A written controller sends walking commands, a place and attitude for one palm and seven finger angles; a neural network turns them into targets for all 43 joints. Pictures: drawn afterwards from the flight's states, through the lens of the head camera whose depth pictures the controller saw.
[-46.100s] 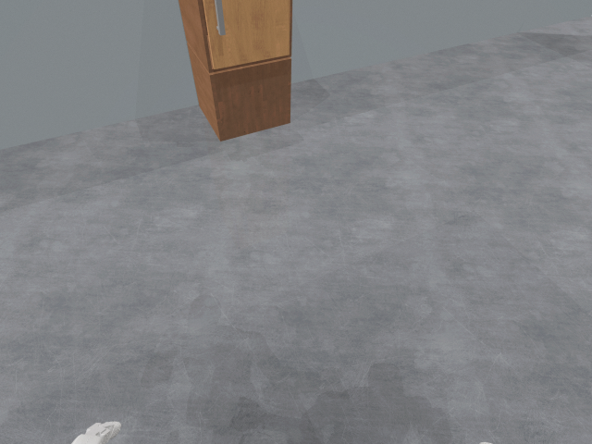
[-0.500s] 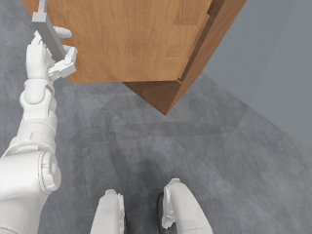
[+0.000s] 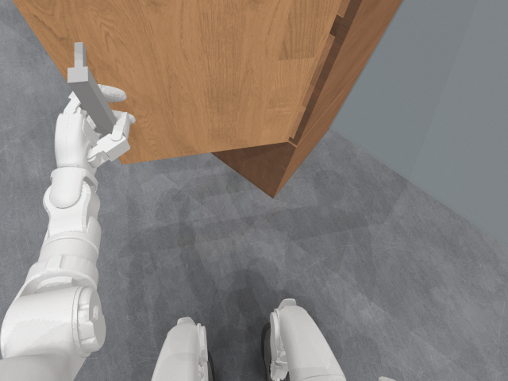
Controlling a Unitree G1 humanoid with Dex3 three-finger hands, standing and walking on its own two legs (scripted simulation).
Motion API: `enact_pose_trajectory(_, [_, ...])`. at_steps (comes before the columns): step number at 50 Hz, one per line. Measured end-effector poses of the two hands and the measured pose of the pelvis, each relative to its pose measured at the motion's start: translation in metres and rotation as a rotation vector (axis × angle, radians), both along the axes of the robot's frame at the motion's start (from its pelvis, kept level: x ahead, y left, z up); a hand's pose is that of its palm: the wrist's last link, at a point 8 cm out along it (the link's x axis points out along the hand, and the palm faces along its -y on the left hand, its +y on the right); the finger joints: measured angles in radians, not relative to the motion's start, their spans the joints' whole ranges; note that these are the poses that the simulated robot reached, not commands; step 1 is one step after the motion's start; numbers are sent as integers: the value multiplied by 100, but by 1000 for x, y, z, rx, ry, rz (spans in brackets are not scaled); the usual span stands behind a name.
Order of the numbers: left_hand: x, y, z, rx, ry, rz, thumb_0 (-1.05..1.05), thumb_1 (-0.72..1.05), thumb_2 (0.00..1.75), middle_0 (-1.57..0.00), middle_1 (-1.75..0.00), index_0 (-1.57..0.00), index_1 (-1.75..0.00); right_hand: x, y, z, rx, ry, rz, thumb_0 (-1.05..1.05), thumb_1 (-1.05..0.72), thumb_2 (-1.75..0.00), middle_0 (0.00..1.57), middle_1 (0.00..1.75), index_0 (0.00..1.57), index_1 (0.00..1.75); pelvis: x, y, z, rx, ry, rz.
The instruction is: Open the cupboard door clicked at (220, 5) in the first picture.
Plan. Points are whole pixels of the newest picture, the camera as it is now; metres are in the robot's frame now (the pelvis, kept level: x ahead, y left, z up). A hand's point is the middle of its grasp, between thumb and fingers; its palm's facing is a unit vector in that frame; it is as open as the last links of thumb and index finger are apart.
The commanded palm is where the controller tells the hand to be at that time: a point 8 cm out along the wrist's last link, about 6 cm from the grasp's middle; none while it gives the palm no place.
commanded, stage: pull the door open along its arc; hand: left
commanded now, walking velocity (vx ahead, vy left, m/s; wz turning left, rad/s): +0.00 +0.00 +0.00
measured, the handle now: (101, 103) +0.53 +0.20 +0.03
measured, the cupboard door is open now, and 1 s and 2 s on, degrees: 49 89 89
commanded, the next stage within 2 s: open thumb and fingers to let go in 0.80 s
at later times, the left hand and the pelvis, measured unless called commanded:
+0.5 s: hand (168, 207) +0.36 +0.10 +0.01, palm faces +0.44 -0.90 +0.01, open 6.0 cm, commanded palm +0.30 +0.13 +0.02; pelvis -0.01 -0.02 +0.01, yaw +2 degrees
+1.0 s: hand (226, 256) +0.29 +0.02 +0.01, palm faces +0.37 -0.93 -0.06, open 6.2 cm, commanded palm +0.24 +0.07 +0.02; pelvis +0.00 -0.06 +0.01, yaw +5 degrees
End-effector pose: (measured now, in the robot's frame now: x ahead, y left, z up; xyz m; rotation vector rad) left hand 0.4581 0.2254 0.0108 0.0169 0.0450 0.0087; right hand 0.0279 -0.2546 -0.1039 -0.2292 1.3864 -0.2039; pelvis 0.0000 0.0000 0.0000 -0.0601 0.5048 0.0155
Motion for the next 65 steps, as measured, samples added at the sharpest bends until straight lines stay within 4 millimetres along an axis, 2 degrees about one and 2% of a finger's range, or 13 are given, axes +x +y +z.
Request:
enact_pose_trajectory(8, [-55, -16, 1, -22, 4, -17, 1, 69, 71, -34, -135, -37, -135, 36, 5, 9, 35, -114, 28, 1, -91, -90, 20, 30, 20, 30, 6, 0, 11, 13, -33, -4])
enact_pose_trajectory(14, [-95, -44, -1, -112, -14, 212, 3, 66, 72, -34, -134, -38, -135, 78, 9, 10, 50, -226, 120, 1, -91, -90, 20, 30, 20, 30, 4, -3, 12, 24, -56, 3])
enact_pose_trajectory(20, [-118, -68, 1, -53, -40, 377, 3, 68, 76, -34, -134, -36, -133, 110, 15, 1, 82, -303, 211, 1, -91, -90, 20, 30, 20, 30, -2, -10, 5, 35, -66, 15])
enact_pose_trajectory(24, [-133, -84, 2, -25, -31, 443, 3, 70, 78, -33, -133, -35, -133, 119, 19, -3, 109, -328, 235, 1, -91, -90, 20, 30, 20, 30, -5, -17, 5, 42, -74, 20])
enact_pose_trajectory(29, [-153, -102, 5, -10, -5, 467, 3, 70, 77, -32, -131, -34, -134, 122, 19, -2, 125, -340, 247, 1, -91, -90, 20, 30, 20, 30, -5, -26, 9, 52, -91, 30])
enact_pose_trajectory(36, [-180, -127, 8, -6, 24, 440, 4, 69, 74, -30, -130, -35, -135, 125, 9, 3, 122, -369, 262, 1, -91, -90, 20, 30, 20, 30, -2, -37, 13, 61, -110, 42])
enact_pose_trajectory(42, [-203, -151, 10, 15, 46, 359, 4, 67, 72, -29, -130, -35, -135, 139, 3, 9, 127, -438, 273, 1, -91, -90, 20, 30, 20, 30, 2, -46, 14, 71, -121, 44])
enact_pose_trajectory(46, [-210, -161, 11, 31, 42, 337, 4, 66, 72, -30, -131, -37, -135, 153, 2, 10, 132, -496, 288, 1, -91, -90, 20, 30, 20, 30, 1, -52, 12, 77, -128, 51])
enact_pose_trajectory(54, [-200, -158, 6, 37, 19, 415, 2, 57, 74, -36, -132, -38, -133, 170, 3, 1, 147, -544, 322, 1, -91, -90, 20, 30, 20, 30, -6, -61, 3, 88, -119, 63])
enact_pose_trajectory(59, [-201, -157, 8, 34, 26, 426, 1, 39, 68, -36, -130, -38, -130, 166, 1, -2, 158, -537, 315, 1, -91, -90, 20, 30, 20, 30, -7, -64, 3, 93, -120, 67])
enact_pose_trajectory(65, [-205, -155, 11, 30, 24, 431, 1, 6, 54, -34, -127, -36, -126, 151, -5, -4, 147, -501, 298, 1, -91, -90, 20, 30, 20, 30, -8, -64, 5, 94, -124, 68])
